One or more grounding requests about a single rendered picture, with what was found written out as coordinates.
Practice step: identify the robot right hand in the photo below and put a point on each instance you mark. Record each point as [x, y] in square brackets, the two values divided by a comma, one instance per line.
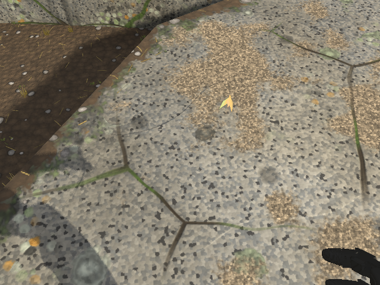
[358, 260]

